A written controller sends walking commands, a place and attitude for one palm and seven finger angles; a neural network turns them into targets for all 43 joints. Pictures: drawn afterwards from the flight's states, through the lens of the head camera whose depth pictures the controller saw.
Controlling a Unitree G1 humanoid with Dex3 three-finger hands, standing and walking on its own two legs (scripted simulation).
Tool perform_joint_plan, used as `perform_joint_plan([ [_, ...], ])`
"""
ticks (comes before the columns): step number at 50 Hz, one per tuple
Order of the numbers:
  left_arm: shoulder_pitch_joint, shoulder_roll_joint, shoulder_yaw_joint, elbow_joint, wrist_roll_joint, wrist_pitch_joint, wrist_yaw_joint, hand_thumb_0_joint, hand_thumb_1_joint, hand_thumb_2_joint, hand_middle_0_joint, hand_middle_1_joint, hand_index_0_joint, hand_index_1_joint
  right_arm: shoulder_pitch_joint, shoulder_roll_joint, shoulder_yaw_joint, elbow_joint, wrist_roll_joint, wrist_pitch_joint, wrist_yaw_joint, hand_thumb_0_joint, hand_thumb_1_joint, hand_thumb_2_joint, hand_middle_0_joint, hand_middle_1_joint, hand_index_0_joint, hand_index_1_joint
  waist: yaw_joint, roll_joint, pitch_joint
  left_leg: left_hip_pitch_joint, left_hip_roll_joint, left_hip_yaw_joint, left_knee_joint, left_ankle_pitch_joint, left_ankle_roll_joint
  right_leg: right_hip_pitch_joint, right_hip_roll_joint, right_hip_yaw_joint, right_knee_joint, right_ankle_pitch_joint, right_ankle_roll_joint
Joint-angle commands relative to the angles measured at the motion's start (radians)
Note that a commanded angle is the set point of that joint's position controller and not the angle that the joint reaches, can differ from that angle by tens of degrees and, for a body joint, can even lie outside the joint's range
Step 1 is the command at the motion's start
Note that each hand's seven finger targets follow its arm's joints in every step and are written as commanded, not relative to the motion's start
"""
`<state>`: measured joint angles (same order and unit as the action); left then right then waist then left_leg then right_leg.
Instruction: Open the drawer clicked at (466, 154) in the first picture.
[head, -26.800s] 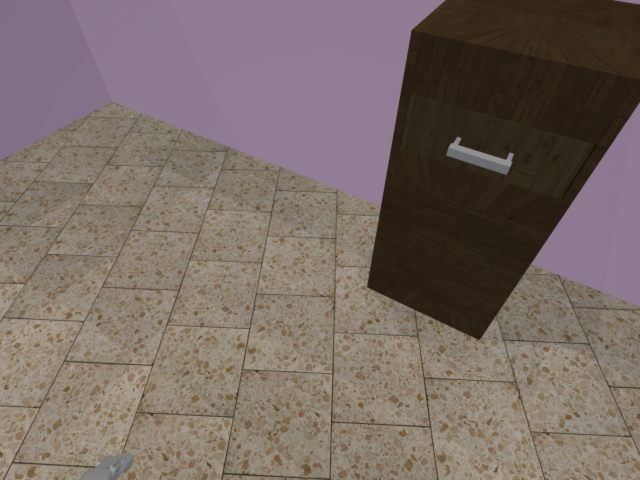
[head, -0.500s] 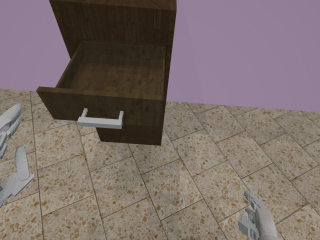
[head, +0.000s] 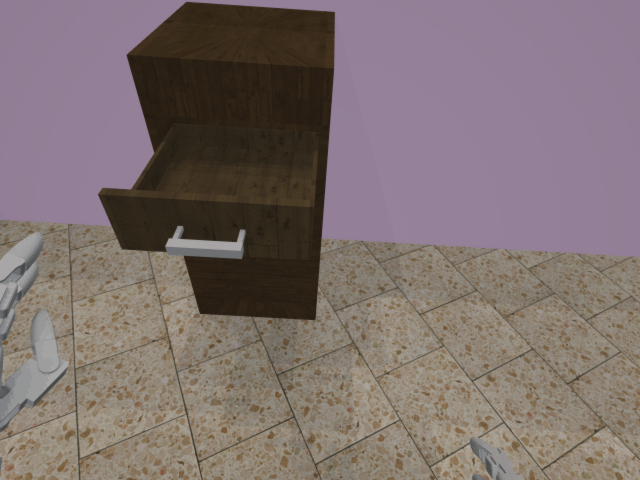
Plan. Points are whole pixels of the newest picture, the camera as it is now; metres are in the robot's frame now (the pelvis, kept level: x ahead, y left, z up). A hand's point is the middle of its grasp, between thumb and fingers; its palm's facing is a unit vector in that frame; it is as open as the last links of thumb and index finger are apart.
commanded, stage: stop stepping back and stand still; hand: left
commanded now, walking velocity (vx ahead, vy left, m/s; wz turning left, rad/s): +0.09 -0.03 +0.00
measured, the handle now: (208, 240) +0.54 +0.22 -0.04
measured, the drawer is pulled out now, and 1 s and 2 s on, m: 0.30 0.30 0.30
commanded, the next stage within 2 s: let the arm hang, fingers relaxed in 0.18 s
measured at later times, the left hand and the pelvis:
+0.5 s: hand out of the picture +0.11 +0.19 -0.12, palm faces +0.03 -0.96 -0.27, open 7.4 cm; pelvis -0.02 -0.01 +0.00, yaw +2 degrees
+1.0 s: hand out of the picture -0.05 +0.18 -0.16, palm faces +0.05 -0.97 -0.25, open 7.4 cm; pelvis -0.03 -0.01 +0.01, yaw +1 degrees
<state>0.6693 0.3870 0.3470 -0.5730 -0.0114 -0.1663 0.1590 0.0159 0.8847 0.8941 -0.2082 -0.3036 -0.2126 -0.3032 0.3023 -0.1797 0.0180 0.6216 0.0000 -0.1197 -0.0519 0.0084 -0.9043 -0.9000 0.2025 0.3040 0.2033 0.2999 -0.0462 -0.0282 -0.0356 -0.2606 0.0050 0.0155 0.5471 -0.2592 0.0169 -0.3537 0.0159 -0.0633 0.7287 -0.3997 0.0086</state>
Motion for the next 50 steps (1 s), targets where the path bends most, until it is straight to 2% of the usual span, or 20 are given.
perform_joint_plan([
  [1,-0.075,0.177,0.113,-0.256,-0.004,-0.09,0.015,0.0,0.9,0.9,-0.2,-0.3,-0.2,-0.3,-0.19,-0.149,-0.042,-0.149,0.001,-0.054,-0.015,0.0,-0.9,-0.9,0.2,0.3,0.2,0.3,0.033,0.076,0.052,-0.217,0.116,-0.12,-0.114,-0.16,0.058,0.245,-0.066,0.064,-0.369,0.096,-0.03],
  [3,-0.127,0.2,0.141,-0.219,-0.02,-0.089,0.013,0.0,0.9,0.9,-0.2,-0.3,-0.2,-0.3,-0.174,-0.147,-0.054,-0.143,0.005,-0.05,-0.017,0.0,-0.9,-0.9,0.2,0.3,0.2,0.3,0.014,-0.127,0.028,-0.201,0.008,-0.023,0.143,-0.126,0.014,0.155,-0.282,0.386,-0.506,0.038,-0.139],
  [4,-0.168,0.196,0.141,-0.21,-0.024,-0.093,0.015,0.0,0.9,0.9,-0.2,-0.3,-0.2,-0.3,-0.159,-0.14,-0.06,-0.127,0.008,-0.052,-0.018,0.0,-0.9,-0.9,0.2,0.3,0.2,0.3,0.014,-0.136,0.005,-0.136,0.002,-0.019,0.219,-0.146,0.004,0.073,-0.331,0.41,-0.556,-0.121,-0.162],
  [5,-0.156,0.172,0.121,-0.194,-0.024,-0.084,0.014,0.0,0.9,0.9,-0.2,-0.3,-0.2,-0.3,-0.158,-0.144,-0.072,-0.118,0.015,-0.045,-0.02,0.0,-0.9,-0.9,0.2,0.3,0.2,0.3,0.018,-0.115,0.017,-0.105,0.005,-0.026,0.279,-0.145,0.001,0.016,-0.322,0.42,-0.576,-0.191,-0.169],
  [9,-0.042,0.136,0.111,-0.155,-0.024,-0.082,0.014,0.0,0.9,0.9,-0.2,-0.3,-0.2,-0.3,-0.158,-0.12,-0.047,-0.127,0.005,-0.029,-0.019,0.0,-0.9,-0.9,0.2,0.3,0.2,0.3,0.01,-0.056,-0.003,0.039,0.02,0.001,-0.058,-0.032,0.014,0.027,-0.217,0.191,-0.452,-0.026,-0.108],
  [10,-0.039,0.13,0.101,-0.176,-0.024,-0.087,0.015,0.0,0.9,0.9,-0.2,-0.3,-0.2,-0.3,-0.169,-0.128,-0.046,-0.135,0.007,-0.033,-0.025,0.0,-0.9,-0.9,0.2,0.3,0.2,0.3,0.015,0.018,0.005,0.057,0.042,-0.021,-0.155,-0.013,0.017,0.046,-0.176,0.149,-0.405,0.006,-0.08],
  [12,-0.044,0.135,0.099,-0.212,-0.022,-0.104,0.017,0.0,0.9,0.9,-0.2,-0.3,-0.2,-0.3,-0.182,-0.149,-0.049,-0.152,0.002,-0.041,-0.029,0.0,-0.9,-0.9,0.2,0.3,0.2,0.3,0.031,0.137,0.017,0.008,0.153,-0.179,-0.262,0.014,0.057,0.102,-0.074,0.091,-0.295,0.12,-0.024],
  [13,-0.044,0.148,0.106,-0.238,-0.023,-0.104,0.017,0.0,0.9,0.9,-0.2,-0.3,-0.2,-0.3,-0.188,-0.157,-0.055,-0.164,0.009,-0.043,-0.026,0.0,-0.9,-0.9,0.2,0.3,0.2,0.3,0.038,0.129,-0.012,-0.011,0.17,-0.184,-0.239,0.079,0.064,0.152,-0.059,0.08,-0.274,0.194,-0.009],
  [14,-0.201,-0.046,-0.247,0.623,0.082,0.073,-0.119,0.0,0.9,0.9,-0.2,-0.3,-0.2,-0.3,-0.169,-0.294,-0.111,0.104,-0.013,-0.07,0.068,0.0,-0.9,-0.9,0.2,0.3,0.2,0.3,-0.016,0.163,0.071,-0.117,0.162,-0.204,-0.099,0.269,0.067,0.005,-0.09,0.022,-0.069,0.315,-0.021],
  [15,-0.178,-0.069,-0.228,0.662,0.068,0.149,-0.143,0.0,0.9,0.9,-0.2,-0.3,-0.2,-0.3,-0.089,-0.222,-0.106,0.092,-0.009,-0.009,0.06,0.0,-0.9,-0.9,0.2,0.3,0.2,0.3,0.01,0.127,-0.03,-0.038,0.156,-0.158,-0.089,0.45,0.066,0.049,-0.092,0.063,-0.102,0.296,-0.022],
  [16,-0.171,-0.084,-0.235,0.659,0.06,0.171,-0.147,0.0,0.9,0.9,-0.2,-0.3,-0.2,-0.3,-0.07,-0.205,-0.093,0.073,-0.007,0.014,0.054,0.0,-0.9,-0.9,0.2,0.3,0.2,0.3,0.009,0.129,-0.03,-0.034,0.172,-0.153,-0.095,0.431,0.064,0.05,-0.073,0.045,-0.088,0.207,-0.02],
  [18,-0.25,-0.082,-0.251,0.746,0.052,0.171,-0.151,0.0,0.9,0.9,-0.2,-0.3,-0.2,-0.3,-0.093,-0.193,-0.072,0.066,-0.017,0.036,0.049,0.0,-0.9,-0.9,0.2,0.3,0.2,0.3,0.03,0.021,-0.049,-0.083,0.179,-0.209,-0.101,0.337,0.084,0.07,-0.055,0.061,-0.098,0.115,-0.024],
  [22,-0.315,-0.005,-0.26,1.007,0.052,0.163,-0.149,0.0,0.9,0.9,-0.2,-0.3,-0.2,-0.3,-0.1,-0.174,-0.057,0.104,-0.014,0.072,0.039,0.0,-0.9,-0.9,0.2,0.3,0.2,0.3,0.044,-0.189,-0.082,-0.032,0.028,-0.081,-0.006,0.182,0.017,0.188,-0.164,0.181,-0.263,0.478,-0.081],
  [24,-0.39,0.001,-0.278,1.127,0.041,0.17,-0.148,0.0,0.9,0.9,-0.2,-0.3,-0.2,-0.3,-0.093,-0.16,-0.051,0.149,-0.017,0.101,0.039,0.0,-0.9,-0.9,0.2,0.3,0.2,0.3,0.022,-0.084,0.014,0.026,0.013,-0.075,-0.044,0.082,0.01,0.068,-0.171,0.196,-0.342,0.264,-0.095],
  [26,-0.403,-0.016,-0.297,1.225,0.034,0.175,-0.145,0.0,0.9,0.9,-0.2,-0.3,-0.2,-0.3,-0.094,-0.136,-0.039,0.188,-0.02,0.116,0.041,0.0,-0.9,-0.9,0.2,0.3,0.2,0.3,0.028,0.095,0.099,0.014,0.045,-0.098,-0.124,0.072,0.015,0.031,-0.122,0.174,-0.369,0.118,-0.073],
  [29,-0.367,-0.028,-0.307,1.364,0.029,0.165,-0.144,0.0,0.9,0.9,-0.2,-0.3,-0.2,-0.3,-0.081,-0.127,-0.033,0.242,-0.016,0.118,0.036,0.0,-0.9,-0.9,0.2,0.3,0.2,0.3,0.044,0.159,0.095,-0.015,0.057,-0.108,-0.186,0.015,0.014,0.114,-0.103,0.173,-0.396,0.124,-0.065],
  [34,-0.341,-0.052,-0.305,1.5,0.024,0.152,-0.141,0.0,0.9,0.9,-0.2,-0.3,-0.2,-0.3,0.002,-0.098,-0.038,0.326,-0.012,0.122,0.027,0.0,-0.9,-0.9,0.2,0.3,0.2,0.3,0.038,0.099,-0.011,0.066,0.061,-0.087,-0.172,0.034,0.012,0.184,-0.116,0.165,-0.443,0.144,-0.071],
  [35,-0.345,-0.055,-0.307,1.521,0.024,0.151,-0.139,0.0,0.9,0.9,-0.2,-0.3,-0.2,-0.3,0.014,-0.1,-0.042,0.337,-0.01,0.124,0.025,0.0,-0.9,-0.9,0.2,0.3,0.2,0.3,0.033,0.052,0.01,0.079,0.067,-0.088,-0.171,0.042,0.013,0.163,-0.113,0.157,-0.451,0.14,-0.071],
  [41,-0.336,-0.077,-0.315,1.618,0.023,0.159,-0.134,0.0,0.9,0.9,-0.2,-0.3,-0.2,-0.3,0.076,-0.073,-0.036,0.421,-0.013,0.133,0.02,0.0,-0.9,-0.9,0.2,0.3,0.2,0.3,0.032,0.012,0.144,0.049,0.069,-0.082,-0.202,0.004,0.019,0.084,-0.11,0.148,-0.491,0.026,-0.071],
  [50,-0.327,-0.082,-0.31,1.662,0.022,0.158,-0.127,0.0,0.9,0.9,-0.2,-0.3,-0.2,-0.3,0.109,-0.058,-0.039,0.469,-0.017,0.127,0.018,0.0,-0.9,-0.9,0.2,0.3,0.2,0.3,0.041,0.012,0.132,0.046,0.069,-0.079,-0.221,-0.008,0.021,0.096,-0.102,0.151,-0.479,0.012,-0.073],
])
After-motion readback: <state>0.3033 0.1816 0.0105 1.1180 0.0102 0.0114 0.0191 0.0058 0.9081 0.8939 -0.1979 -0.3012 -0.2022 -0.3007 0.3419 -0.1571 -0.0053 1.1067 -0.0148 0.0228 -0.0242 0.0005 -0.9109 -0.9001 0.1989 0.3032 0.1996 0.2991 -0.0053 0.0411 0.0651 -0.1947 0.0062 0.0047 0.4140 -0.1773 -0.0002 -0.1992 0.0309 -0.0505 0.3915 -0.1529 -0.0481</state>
